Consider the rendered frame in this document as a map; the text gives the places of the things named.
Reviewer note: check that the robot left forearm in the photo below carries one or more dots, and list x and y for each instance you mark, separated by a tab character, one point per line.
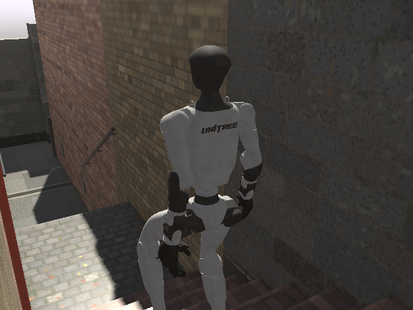
175	218

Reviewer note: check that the robot right forearm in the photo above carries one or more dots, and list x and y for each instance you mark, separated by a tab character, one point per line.
248	181

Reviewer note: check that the right robot upper arm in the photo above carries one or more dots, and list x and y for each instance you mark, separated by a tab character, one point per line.
251	157

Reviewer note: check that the humanoid robot head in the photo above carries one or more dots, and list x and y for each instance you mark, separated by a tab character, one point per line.
209	65

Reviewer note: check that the left robot upper arm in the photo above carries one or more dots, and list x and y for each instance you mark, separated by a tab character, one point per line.
173	127

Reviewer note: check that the left robot hand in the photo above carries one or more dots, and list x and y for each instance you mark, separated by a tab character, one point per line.
168	254

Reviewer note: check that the right robot thigh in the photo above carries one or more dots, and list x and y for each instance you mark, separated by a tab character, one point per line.
211	240

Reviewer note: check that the right robot hand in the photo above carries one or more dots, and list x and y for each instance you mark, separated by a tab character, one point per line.
246	204

